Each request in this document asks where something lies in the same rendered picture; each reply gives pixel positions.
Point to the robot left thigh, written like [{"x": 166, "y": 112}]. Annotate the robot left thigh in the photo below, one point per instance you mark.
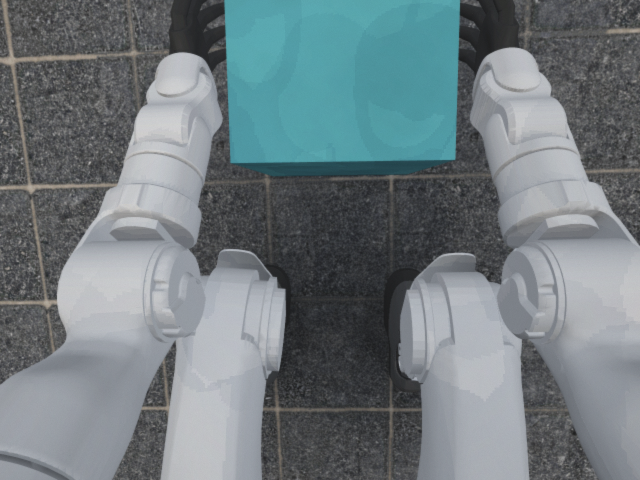
[{"x": 216, "y": 406}]

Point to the left robot upper arm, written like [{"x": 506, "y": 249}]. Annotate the left robot upper arm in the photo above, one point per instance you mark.
[{"x": 123, "y": 304}]

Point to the carton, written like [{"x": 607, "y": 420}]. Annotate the carton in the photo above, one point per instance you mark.
[{"x": 342, "y": 87}]

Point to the right robot forearm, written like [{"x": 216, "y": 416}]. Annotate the right robot forearm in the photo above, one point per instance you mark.
[{"x": 535, "y": 165}]

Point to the right robot upper arm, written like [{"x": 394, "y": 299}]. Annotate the right robot upper arm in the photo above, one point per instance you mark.
[{"x": 578, "y": 302}]

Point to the robot right hand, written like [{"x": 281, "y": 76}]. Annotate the robot right hand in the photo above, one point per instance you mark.
[{"x": 498, "y": 29}]

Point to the right robot foot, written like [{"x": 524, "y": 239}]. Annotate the right robot foot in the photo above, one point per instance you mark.
[{"x": 395, "y": 291}]

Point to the robot left hand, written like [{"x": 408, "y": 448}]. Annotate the robot left hand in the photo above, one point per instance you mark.
[{"x": 187, "y": 34}]

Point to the left robot forearm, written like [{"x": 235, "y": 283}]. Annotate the left robot forearm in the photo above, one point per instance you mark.
[{"x": 165, "y": 166}]

